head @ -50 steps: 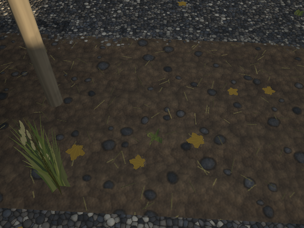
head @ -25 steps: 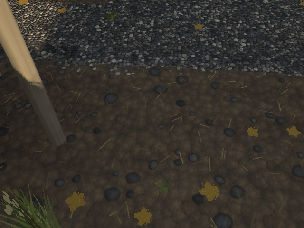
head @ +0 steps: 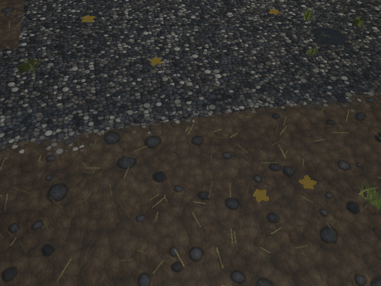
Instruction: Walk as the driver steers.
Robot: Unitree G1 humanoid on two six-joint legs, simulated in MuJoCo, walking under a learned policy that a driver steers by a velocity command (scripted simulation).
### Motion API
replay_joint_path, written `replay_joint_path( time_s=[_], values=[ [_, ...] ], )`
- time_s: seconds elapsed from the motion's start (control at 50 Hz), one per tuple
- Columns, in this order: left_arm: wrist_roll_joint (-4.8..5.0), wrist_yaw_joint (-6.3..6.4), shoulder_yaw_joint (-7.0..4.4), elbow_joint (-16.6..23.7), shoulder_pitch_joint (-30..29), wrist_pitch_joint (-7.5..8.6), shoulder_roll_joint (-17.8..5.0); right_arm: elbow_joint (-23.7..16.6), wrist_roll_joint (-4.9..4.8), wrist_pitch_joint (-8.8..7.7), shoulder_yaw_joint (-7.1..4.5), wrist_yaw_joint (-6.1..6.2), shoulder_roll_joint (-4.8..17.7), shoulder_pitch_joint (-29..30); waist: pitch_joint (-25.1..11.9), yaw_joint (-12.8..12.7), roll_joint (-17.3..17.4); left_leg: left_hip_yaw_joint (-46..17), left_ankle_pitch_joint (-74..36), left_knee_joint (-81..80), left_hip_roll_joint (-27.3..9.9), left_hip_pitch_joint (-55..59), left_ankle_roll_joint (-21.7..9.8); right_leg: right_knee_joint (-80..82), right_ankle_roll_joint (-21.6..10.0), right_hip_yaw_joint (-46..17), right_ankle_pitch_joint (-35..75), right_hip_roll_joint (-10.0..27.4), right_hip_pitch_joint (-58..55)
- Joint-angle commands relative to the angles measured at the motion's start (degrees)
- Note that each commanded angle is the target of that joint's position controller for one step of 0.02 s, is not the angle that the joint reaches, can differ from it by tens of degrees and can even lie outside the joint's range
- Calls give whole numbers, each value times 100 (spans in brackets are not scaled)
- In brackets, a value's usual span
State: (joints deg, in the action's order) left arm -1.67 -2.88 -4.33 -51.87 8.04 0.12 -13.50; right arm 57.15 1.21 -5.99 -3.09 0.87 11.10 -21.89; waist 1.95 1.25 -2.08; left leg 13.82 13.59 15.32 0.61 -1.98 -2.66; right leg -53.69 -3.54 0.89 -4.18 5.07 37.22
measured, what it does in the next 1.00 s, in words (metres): walks ahead: right foot, then left foot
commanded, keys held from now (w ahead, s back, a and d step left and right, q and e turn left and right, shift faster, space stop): w+e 0.44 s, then q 0.56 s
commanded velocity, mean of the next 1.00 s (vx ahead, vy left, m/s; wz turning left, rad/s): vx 0.33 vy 0.00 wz -0.17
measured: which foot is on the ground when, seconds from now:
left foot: down 0.00-0.22, up 0.24-0.70, down 0.72-1.00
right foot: up 0.00-0.20, down 0.22-0.72, up 0.74-1.00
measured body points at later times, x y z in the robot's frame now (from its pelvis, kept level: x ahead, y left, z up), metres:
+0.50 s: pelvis +0.25 -0.07 +0.00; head +0.28 -0.09 +0.45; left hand +0.34 +0.19 -0.13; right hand +0.32 -0.36 -0.12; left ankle +0.40 +0.08 -0.67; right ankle +0.21 -0.10 -0.75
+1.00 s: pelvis +0.40 -0.08 -0.01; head +0.45 -0.07 +0.44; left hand +0.57 +0.15 -0.14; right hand +0.43 -0.37 -0.13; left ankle +0.50 -0.04 -0.75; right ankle +0.40 -0.25 -0.68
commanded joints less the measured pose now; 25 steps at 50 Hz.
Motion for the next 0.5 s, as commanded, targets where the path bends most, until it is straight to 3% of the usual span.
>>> replay_joint_path(
  time_s=[0.02,0.1,0.14,0.18,0.2,0.22,0.24,0.26,0.28,0.3,0.32,0.34,0.38,0.44,0.5],
  values=[
    [2,-91,99,504,-617,48,16,-255,-3,-84,-103,33,664,-22,358,-3,624,-472,-1929,-732,-1559,-138,-495,862,-17,259,389,4,39],
    [-36,-120,113,755,-1068,56,-75,-121,14,3,-148,85,817,-357,427,100,604,-149,-2703,-436,-1739,552,-467,1515,-259,597,-91,-149,-137],
    [-60,-82,77,763,-914,48,-154,-109,23,72,-178,107,947,-335,286,-22,720,85,-4276,152,-1739,775,-387,1692,-452,818,-594,-452,-604],
    [-58,-19,-15,588,-179,64,-316,-117,20,187,-224,111,1133,-303,-162,-331,824,213,-5569,1449,-1725,897,-349,1887,-702,968,-1108,-887,-1460],
    [-81,37,-103,357,608,120,-442,-171,-6,252,-229,87,1175,-231,-597,-673,675,314,-5199,2638,-1661,523,-252,2348,-867,915,-947,-1071,-2474],
    [-161,128,-276,125,1496,160,-912,-338,-7,268,-198,65,1082,-165,-1163,-1050,163,316,-3447,4347,-1502,-699,-41,2717,-1162,-215,-1449,-382,-3926],
    [-62,183,-422,291,1283,114,-1577,-847,-77,196,-100,-64,490,-166,-1570,-625,-1380,-25,1631,6589,-204,-3485,370,3325,-2037,-3493,-1588,1324,-5694],
    [14,235,-405,360,1466,14,-1577,-1030,-30,110,-174,-98,985,555,-1565,-889,-299,-1253,1512,6907,-129,-4197,344,3885,-2098,-4060,-1209,1482,-5545],
    [52,296,-336,295,1170,8,-1337,-1126,-100,39,-136,-124,866,872,-845,-714,8,-1452,914,6633,-482,-4382,267,3872,-1919,-3116,-745,1362,-4965],
    [99,302,-256,286,888,55,-1006,-1034,-115,-7,-122,-107,835,703,-354,-407,355,-1466,541,5935,-701,-3988,249,3948,-1653,-2546,57,1104,-4099],
    [129,321,-200,304,661,119,-837,-1019,-19,54,-133,-93,827,693,-178,-185,424,-1530,491,5497,-825,-3616,283,3988,-1453,-2096,588,768,-3597],
    [155,330,-156,346,523,182,-731,-965,106,171,-126,-90,795,517,-193,-32,374,-1537,438,5285,-843,-3241,347,4023,-1383,-1821,957,573,-3278],
    [201,303,-131,338,632,308,-759,-991,174,362,-115,-134,718,453,-249,75,284,-1483,422,4963,-802,-3038,460,4090,-1382,-1618,1296,364,-3023],
    [188,272,-165,287,1004,364,-950,-1236,152,460,-99,-167,697,1062,-39,-69,150,-1387,-141,4274,-776,-3396,599,4277,-1288,-1588,1034,203,-2880],
    [173,289,-83,172,1320,380,-799,-1319,102,450,-54,-176,651,1403,47,-189,49,-1223,-761,3466,-686,-3471,554,4044,-885,-1083,3111,120,-3178]
  ],
)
